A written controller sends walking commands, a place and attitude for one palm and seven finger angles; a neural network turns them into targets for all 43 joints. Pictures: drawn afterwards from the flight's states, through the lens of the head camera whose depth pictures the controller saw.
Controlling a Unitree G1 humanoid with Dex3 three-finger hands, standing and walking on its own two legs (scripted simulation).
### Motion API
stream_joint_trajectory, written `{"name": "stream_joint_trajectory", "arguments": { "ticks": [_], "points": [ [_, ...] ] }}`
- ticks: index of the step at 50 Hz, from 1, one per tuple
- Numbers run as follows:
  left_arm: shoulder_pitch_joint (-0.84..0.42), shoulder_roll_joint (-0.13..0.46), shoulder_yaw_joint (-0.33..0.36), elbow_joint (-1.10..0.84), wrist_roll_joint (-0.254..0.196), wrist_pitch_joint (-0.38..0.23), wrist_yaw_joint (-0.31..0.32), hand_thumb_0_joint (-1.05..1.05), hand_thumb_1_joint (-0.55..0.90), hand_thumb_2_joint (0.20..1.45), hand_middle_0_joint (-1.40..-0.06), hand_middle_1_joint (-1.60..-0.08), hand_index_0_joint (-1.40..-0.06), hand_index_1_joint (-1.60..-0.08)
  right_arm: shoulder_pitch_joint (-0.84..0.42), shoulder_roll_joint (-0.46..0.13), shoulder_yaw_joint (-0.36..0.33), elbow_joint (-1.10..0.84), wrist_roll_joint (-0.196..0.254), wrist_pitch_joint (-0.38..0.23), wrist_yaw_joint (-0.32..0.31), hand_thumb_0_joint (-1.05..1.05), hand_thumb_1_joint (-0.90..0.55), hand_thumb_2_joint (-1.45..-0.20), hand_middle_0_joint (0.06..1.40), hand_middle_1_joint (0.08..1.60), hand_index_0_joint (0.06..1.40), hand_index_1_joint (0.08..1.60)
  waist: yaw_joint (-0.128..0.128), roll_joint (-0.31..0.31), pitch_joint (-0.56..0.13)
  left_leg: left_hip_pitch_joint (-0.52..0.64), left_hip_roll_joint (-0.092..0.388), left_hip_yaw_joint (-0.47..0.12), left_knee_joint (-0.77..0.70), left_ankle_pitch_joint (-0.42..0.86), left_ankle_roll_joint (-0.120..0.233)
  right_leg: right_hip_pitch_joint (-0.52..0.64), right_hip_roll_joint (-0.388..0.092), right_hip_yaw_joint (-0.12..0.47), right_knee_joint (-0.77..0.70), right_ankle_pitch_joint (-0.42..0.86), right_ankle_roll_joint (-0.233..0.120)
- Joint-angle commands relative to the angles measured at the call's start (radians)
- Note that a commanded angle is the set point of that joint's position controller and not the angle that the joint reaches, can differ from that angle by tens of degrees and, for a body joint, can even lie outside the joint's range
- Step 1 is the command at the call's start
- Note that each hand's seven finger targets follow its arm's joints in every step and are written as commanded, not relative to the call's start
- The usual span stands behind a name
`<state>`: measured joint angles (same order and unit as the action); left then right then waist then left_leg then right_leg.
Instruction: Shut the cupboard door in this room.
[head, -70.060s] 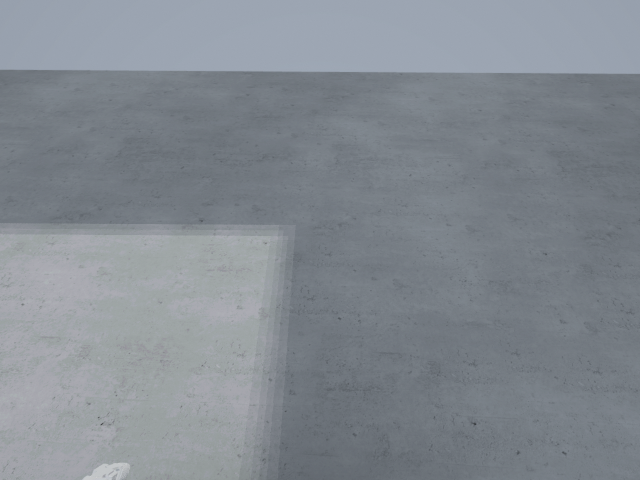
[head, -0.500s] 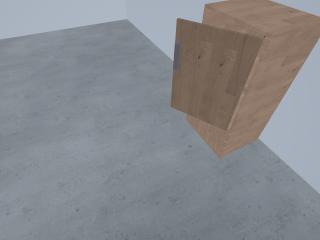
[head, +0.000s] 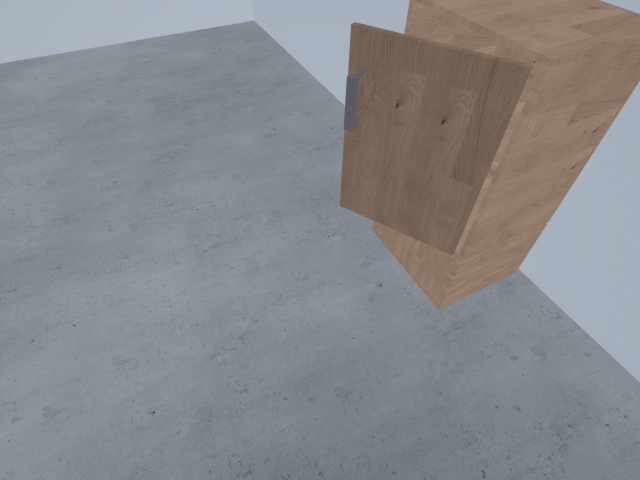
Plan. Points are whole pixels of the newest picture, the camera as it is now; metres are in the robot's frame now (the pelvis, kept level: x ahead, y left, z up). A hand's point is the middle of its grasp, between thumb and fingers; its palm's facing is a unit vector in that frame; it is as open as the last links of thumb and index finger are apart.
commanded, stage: look to check the result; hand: left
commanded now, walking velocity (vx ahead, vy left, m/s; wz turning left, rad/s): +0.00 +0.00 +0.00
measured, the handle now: (355, 100) +1.00 -0.04 -0.04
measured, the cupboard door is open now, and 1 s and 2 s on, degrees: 30 30 30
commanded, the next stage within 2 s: walk to a spot facing it in 0.26 s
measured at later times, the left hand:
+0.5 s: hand out of the picture +0.07 +0.22 -0.16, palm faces +0.02 -0.95 -0.31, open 7.4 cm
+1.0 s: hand out of the picture +0.05 +0.23 -0.17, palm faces +0.30 -0.92 -0.24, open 7.4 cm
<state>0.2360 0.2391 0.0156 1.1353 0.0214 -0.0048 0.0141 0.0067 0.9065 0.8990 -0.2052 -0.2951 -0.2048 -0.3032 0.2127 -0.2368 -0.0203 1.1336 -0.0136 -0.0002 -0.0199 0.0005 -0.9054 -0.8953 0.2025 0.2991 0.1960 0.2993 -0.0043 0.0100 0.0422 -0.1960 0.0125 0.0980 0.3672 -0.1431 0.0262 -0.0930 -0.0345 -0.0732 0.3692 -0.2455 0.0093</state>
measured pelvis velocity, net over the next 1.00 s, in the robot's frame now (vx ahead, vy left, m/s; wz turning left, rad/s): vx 0.03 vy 0.01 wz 0.34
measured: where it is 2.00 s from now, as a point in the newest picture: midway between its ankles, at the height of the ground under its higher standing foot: (268, 467)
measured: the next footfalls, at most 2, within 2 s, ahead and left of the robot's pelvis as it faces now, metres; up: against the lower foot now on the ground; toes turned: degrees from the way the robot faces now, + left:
right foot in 1.12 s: +0.14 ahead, -0.11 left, +0.00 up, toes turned +23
left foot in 1.56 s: +0.19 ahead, +0.22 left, +0.00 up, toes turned +50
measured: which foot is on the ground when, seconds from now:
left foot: down 0.00-1.00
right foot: down 0.00-0.74, up 0.76-1.00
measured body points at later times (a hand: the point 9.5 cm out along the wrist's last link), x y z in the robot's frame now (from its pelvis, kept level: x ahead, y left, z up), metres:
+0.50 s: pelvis +0.02 -0.01 +0.00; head +0.03 -0.01 +0.45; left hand +0.07 +0.27 -0.14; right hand +0.10 -0.29 -0.14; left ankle +0.04 +0.10 -0.75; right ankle -0.03 -0.12 -0.75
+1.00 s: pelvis +0.03 +0.01 -0.01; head +0.08 +0.03 +0.44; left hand +0.03 +0.28 -0.15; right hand +0.12 -0.22 -0.16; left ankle +0.04 +0.11 -0.75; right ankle +0.06 -0.14 -0.70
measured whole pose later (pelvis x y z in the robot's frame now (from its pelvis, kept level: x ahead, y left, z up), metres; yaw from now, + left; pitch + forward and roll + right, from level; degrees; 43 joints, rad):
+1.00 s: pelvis +0.03 +0.01 -0.01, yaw +19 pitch +2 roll -1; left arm 0.18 0.22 0.06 0.92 0.03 0.03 -0.01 0.01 0.91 0.90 -0.20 -0.29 -0.20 -0.30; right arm 0.28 -0.19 -0.05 0.98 -0.04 0.02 0.00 0.00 -0.90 -0.89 0.21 0.30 0.20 0.30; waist -0.04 0.02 0.07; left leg -0.33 -0.05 -0.06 0.47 -0.18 0.05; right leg -0.41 -0.04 -0.02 0.88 -0.43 0.04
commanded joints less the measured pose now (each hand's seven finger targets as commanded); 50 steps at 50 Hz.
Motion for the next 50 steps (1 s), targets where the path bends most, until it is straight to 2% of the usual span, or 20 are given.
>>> {"name": "stream_joint_trajectory", "arguments": {
  "ticks": [1,19,20,23,26,28,30,31,32,33,34,35,36,37,38,39,40,42,44,50],
  "points": [
    [-0.002,0.171,0.030,-0.038,-0.005,-0.016,0.007,0.000,0.900,0.900,-0.200,-0.300,-0.200,-0.300,-0.015,-0.171,-0.021,-0.045,0.002,-0.016,-0.004,0.000,-0.900,-0.900,0.200,0.300,0.200,0.300,-0.004,-0.017,-0.012,0.067,0.115,-0.139,-0.070,0.061,0.001,-0.069,-0.092,0.099,-0.102,0.076,-0.044],
    [-0.068,0.230,0.031,-0.049,-0.005,-0.023,0.003,0.000,0.900,0.900,-0.200,-0.300,-0.200,-0.300,-0.093,-0.228,-0.017,-0.056,0.001,-0.018,0.000,0.000,-0.900,-0.900,0.200,0.300,0.200,0.300,-0.003,-0.010,-0.044,0.106,0.124,-0.143,-0.070,0.162,-0.007,-0.008,-0.109,0.092,-0.124,0.201,-0.042],
    [-0.072,0.226,0.032,-0.051,-0.006,-0.020,0.004,0.000,0.900,0.900,-0.200,-0.300,-0.200,-0.300,-0.095,-0.222,-0.015,-0.058,0.001,-0.016,0.001,0.000,-0.900,-0.900,0.200,0.300,0.200,0.300,-0.002,0.000,-0.037,0.091,0.121,-0.146,-0.062,0.174,-0.009,-0.003,-0.112,0.082,-0.112,0.205,-0.040],
    [-0.019,0.153,0.026,-0.051,-0.008,0.004,0.015,0.000,0.900,0.900,-0.200,-0.300,-0.200,-0.300,-0.054,-0.129,0.000,-0.063,-0.001,0.005,0.005,0.000,-0.900,-0.900,0.200,0.300,0.200,0.300,0.001,-0.006,-0.033,0.031,0.107,-0.138,-0.005,0.219,-0.024,0.006,-0.131,0.041,-0.039,0.230,-0.025],
    [0.009,0.178,0.047,-0.079,-0.005,0.017,0.019,0.000,0.900,0.900,-0.200,-0.300,-0.200,-0.300,-0.053,-0.130,-0.011,-0.093,-0.003,0.020,0.008,0.000,-0.900,-0.900,0.200,0.300,0.200,0.300,0.013,-0.053,-0.032,-0.066,0.076,-0.122,0.106,0.211,-0.031,0.033,-0.180,0.044,0.008,0.281,-0.058],
    [0.022,0.200,0.063,-0.108,-0.002,0.021,0.022,0.000,0.900,0.900,-0.200,-0.300,-0.200,-0.300,-0.054,-0.117,-0.021,-0.122,-0.003,0.028,0.011,0.000,-0.900,-0.900,0.200,0.300,0.200,0.300,0.024,-0.123,-0.030,-0.146,0.041,-0.085,0.254,0.105,-0.042,0.051,-0.258,0.065,0.014,0.349,-0.119],
    [0.030,0.200,0.073,-0.139,0.005,0.020,0.025,0.000,0.900,0.900,-0.200,-0.300,-0.200,-0.300,-0.074,-0.103,-0.034,-0.161,-0.007,0.040,0.012,0.000,-0.900,-0.900,0.200,0.300,0.200,0.300,0.034,-0.189,0.011,-0.248,0.025,-0.060,0.472,-0.288,-0.050,0.039,-0.360,0.091,0.007,0.502,-0.197],
    [0.012,0.201,0.077,-0.154,0.014,0.018,0.027,0.000,0.900,0.900,-0.200,-0.300,-0.200,-0.300,-0.073,-0.094,-0.040,-0.175,-0.004,0.042,0.015,0.000,-0.900,-0.900,0.200,0.300,0.200,0.300,0.026,-0.198,0.029,-0.271,0.040,-0.064,0.524,-0.367,-0.049,0.027,-0.386,0.077,0.014,0.532,-0.212],
    [-0.013,0.201,0.082,-0.174,0.016,0.019,0.029,0.000,0.900,0.900,-0.200,-0.300,-0.200,-0.300,-0.064,-0.093,-0.043,-0.192,0.000,0.043,0.019,0.000,-0.900,-0.900,0.200,0.300,0.200,0.300,0.011,-0.174,0.039,-0.256,0.059,-0.076,0.491,-0.376,-0.049,0.008,-0.389,0.051,0.046,0.559,-0.200],
    [-0.036,0.210,0.085,-0.189,0.016,0.017,0.026,0.000,0.900,0.900,-0.200,-0.300,-0.200,-0.300,-0.045,-0.079,-0.043,-0.193,0.001,0.042,0.025,0.000,-0.900,-0.900,0.200,0.300,0.200,0.300,-0.006,-0.150,0.043,-0.230,0.062,-0.057,0.401,-0.333,-0.052,0.010,-0.363,-0.006,0.096,0.579,-0.169],
    [-0.037,0.211,0.086,-0.200,0.010,0.018,0.023,0.000,0.900,0.900,-0.200,-0.300,-0.200,-0.300,-0.009,-0.074,-0.042,-0.194,-0.002,0.042,0.029,0.000,-0.900,-0.900,0.200,0.300,0.200,0.300,-0.021,-0.143,0.026,-0.167,0.043,-0.017,0.302,-0.209,-0.051,-0.011,-0.325,-0.051,0.159,0.563,-0.127],
    [-0.030,0.200,0.086,-0.210,0.001,0.020,0.019,0.000,0.900,0.900,-0.200,-0.300,-0.200,-0.300,0.053,-0.090,-0.045,-0.184,-0.008,0.037,0.031,0.000,-0.900,-0.900,0.200,0.300,0.200,0.300,-0.048,-0.088,-0.010,-0.034,0.034,-0.022,0.196,-0.011,-0.035,-0.084,-0.285,-0.092,0.274,0.486,-0.072],
    [0.008,0.152,0.081,-0.230,-0.008,0.028,0.015,0.000,0.900,0.900,-0.200,-0.300,-0.200,-0.300,0.114,-0.165,-0.061,-0.184,-0.018,0.028,0.030,0.000,-0.900,-0.900,0.200,0.300,0.200,0.300,-0.062,0.168,-0.052,0.069,0.178,-0.286,0.076,0.339,0.050,-0.243,-0.163,-0.141,0.479,0.163,0.016],
    [-0.030,0.108,0.064,-0.269,-0.009,0.032,0.016,0.000,0.900,0.900,-0.200,-0.300,-0.200,-0.300,0.175,-0.243,-0.083,-0.177,-0.018,0.025,0.020,0.000,-0.900,-0.900,0.200,0.300,0.200,0.300,-0.085,0.337,-0.064,0.083,0.358,-0.560,-0.026,0.514,0.173,-0.355,-0.046,-0.072,0.689,-0.438,0.050],
    [-0.057,0.114,0.070,-0.285,-0.001,0.044,0.022,0.000,0.900,0.900,-0.200,-0.300,-0.200,-0.300,0.197,-0.249,-0.084,-0.163,-0.020,0.026,0.011,0.000,-0.900,-0.900,0.200,0.300,0.200,0.300,-0.093,0.215,-0.098,0.034,0.355,-0.594,-0.078,0.153,0.182,-0.358,-0.038,0.053,0.776,-0.431,0.026],
    [-0.080,0.096,0.075,-0.286,-0.002,0.045,0.018,0.000,0.900,0.900,-0.200,-0.300,-0.200,-0.300,0.152,-0.231,-0.083,-0.187,-0.023,0.025,0.004,0.000,-0.900,-0.900,0.200,0.300,0.200,0.300,-0.071,0.195,-0.070,-0.013,0.326,-0.609,-0.109,-0.122,0.164,-0.412,-0.054,0.090,0.790,-0.347,0.023],
    [-0.093,0.097,0.077,-0.283,0.000,0.041,0.010,0.000,0.900,0.900,-0.200,-0.300,-0.200,-0.300,0.100,-0.200,-0.075,-0.205,-0.024,0.022,0.002,0.000,-0.900,-0.900,0.200,0.300,0.200,0.300,-0.056,0.169,-0.027,-0.076,0.295,-0.587,-0.140,-0.284,0.149,-0.422,-0.064,0.104,0.781,-0.263,0.024],
    [-0.078,0.079,0.075,-0.278,0.004,0.025,-0.007,0.000,0.900,0.900,-0.200,-0.300,-0.200,-0.300,0.076,-0.168,-0.065,-0.218,-0.025,0.008,-0.002,0.000,-0.900,-0.900,0.200,0.300,0.200,0.300,-0.034,0.106,-0.042,-0.054,0.234,-0.525,-0.136,-0.293,0.132,-0.422,-0.049,0.094,0.703,-0.182,0.029],
    [-0.063,0.065,0.072,-0.277,0.003,0.017,-0.013,0.000,0.900,0.900,-0.200,-0.300,-0.200,-0.300,0.091,-0.169,-0.068,-0.215,-0.024,0.001,-0.002,0.000,-0.900,-0.900,0.200,0.300,0.200,0.300,-0.036,0.080,-0.075,-0.010,0.214,-0.504,-0.128,-0.287,0.141,-0.414,-0.031,0.083,0.619,-0.179,0.032],
    [-0.068,0.059,0.069,-0.310,0.006,0.006,-0.022,0.000,0.900,0.900,-0.200,-0.300,-0.200,-0.300,0.097,-0.184,-0.087,-0.214,-0.024,0.004,0.008,0.000,-0.900,-0.900,0.200,0.300,0.200,0.300,-0.039,0.147,-0.044,-0.057,0.169,-0.545,-0.149,-0.452,0.146,-0.347,0.014,0.039,0.402,-0.179,0.031]
  ]
}}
